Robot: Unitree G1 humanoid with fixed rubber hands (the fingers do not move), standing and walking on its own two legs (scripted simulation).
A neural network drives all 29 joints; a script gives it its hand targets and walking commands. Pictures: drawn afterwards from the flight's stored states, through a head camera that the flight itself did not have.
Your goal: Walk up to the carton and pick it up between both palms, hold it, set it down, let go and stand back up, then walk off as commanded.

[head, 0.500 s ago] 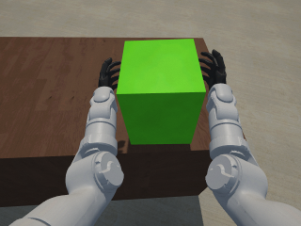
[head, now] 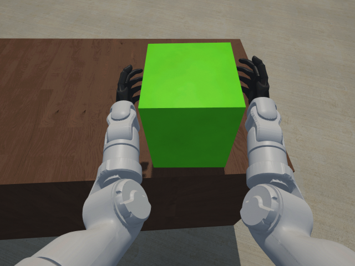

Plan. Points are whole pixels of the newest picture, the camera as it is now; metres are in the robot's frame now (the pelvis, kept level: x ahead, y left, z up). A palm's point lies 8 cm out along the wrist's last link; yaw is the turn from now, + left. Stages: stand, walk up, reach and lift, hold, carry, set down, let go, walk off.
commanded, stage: set down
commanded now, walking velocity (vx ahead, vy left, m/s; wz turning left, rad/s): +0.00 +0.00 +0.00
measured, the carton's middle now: (189, 109) +0.47 -0.01 +0.05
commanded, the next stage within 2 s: none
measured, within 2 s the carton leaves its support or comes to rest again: rests again in 1.42 s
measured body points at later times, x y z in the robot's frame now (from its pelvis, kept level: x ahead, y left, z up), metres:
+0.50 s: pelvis +0.00 +0.00 +0.00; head +0.05 +0.02 +0.45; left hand +0.46 +0.14 +0.09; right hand +0.46 -0.15 +0.13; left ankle -0.02 +0.14 -0.75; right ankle -0.06 -0.08 -0.75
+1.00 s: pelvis -0.02 +0.01 +0.00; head +0.01 +0.04 +0.45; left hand +0.42 +0.20 +0.09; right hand +0.44 -0.14 +0.13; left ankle -0.02 +0.14 -0.75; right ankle -0.06 -0.08 -0.75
